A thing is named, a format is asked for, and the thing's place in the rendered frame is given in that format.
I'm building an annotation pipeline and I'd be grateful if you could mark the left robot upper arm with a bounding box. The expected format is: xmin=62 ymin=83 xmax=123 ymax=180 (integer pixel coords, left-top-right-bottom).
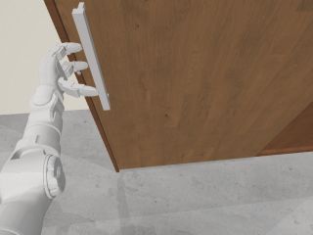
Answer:
xmin=0 ymin=154 xmax=66 ymax=235

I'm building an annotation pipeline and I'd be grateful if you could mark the wardrobe door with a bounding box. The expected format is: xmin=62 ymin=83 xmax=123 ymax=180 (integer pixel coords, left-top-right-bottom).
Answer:
xmin=54 ymin=0 xmax=313 ymax=169
xmin=262 ymin=101 xmax=313 ymax=150

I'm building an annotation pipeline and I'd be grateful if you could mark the left robot hand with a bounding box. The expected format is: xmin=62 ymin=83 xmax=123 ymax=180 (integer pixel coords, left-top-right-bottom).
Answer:
xmin=39 ymin=42 xmax=99 ymax=98

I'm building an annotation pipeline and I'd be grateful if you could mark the handle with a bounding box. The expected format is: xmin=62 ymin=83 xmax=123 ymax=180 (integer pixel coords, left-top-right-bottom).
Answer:
xmin=71 ymin=2 xmax=111 ymax=111

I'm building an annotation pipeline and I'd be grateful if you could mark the left robot forearm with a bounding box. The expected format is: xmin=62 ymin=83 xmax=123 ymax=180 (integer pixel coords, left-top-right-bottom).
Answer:
xmin=0 ymin=83 xmax=65 ymax=201

